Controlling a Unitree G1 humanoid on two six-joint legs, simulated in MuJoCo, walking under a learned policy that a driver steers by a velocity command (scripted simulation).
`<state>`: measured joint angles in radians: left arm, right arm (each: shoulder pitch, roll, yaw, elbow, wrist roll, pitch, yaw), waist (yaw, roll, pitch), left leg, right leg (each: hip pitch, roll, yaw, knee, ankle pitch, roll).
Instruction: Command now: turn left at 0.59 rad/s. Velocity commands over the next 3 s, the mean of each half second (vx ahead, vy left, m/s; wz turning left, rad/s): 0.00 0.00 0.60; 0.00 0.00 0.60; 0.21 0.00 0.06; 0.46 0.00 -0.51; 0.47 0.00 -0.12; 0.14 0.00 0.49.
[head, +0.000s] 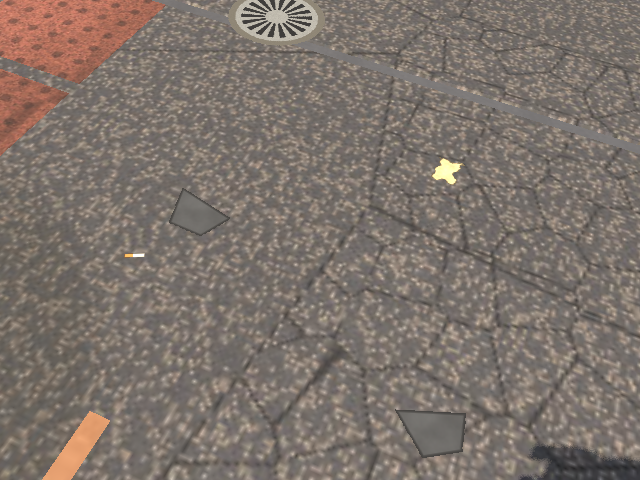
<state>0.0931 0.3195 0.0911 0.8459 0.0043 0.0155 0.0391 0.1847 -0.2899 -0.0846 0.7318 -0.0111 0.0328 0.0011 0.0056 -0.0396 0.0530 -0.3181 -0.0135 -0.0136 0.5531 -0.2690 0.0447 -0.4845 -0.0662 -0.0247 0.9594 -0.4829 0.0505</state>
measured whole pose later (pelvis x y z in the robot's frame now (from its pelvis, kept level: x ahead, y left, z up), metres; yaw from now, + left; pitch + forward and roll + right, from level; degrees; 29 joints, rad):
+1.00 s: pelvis -0.01 +0.03 +0.01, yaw +35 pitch +2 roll -2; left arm 0.11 0.35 0.09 0.73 0.00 0.02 0.02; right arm 0.20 -0.31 -0.07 0.59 0.00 0.02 0.00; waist 0.00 -0.04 0.07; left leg -0.30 -0.03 -0.05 0.49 -0.23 0.05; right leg -0.52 -0.03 0.01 1.12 -0.44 0.06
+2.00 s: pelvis +0.28 +0.20 +0.01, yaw +16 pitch +1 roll +3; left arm 0.23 0.34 0.07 0.65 -0.03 -0.01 0.00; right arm 0.27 -0.28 -0.07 0.75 0.00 -0.10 0.01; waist -0.03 -0.05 0.03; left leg -0.16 -0.02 0.09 0.34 -0.21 0.02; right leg -0.61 -0.08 0.04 1.12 -0.31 0.01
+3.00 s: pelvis +0.71 +0.26 +0.00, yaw +31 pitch +3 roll -1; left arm 0.07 0.30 0.06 0.68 0.01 0.00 0.04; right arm 0.18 -0.31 -0.08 0.65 0.00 0.02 -0.01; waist -0.03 -0.01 0.08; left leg -0.40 -0.10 -0.10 0.46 -0.09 0.07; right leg -0.54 -0.01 0.10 0.94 -0.41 0.08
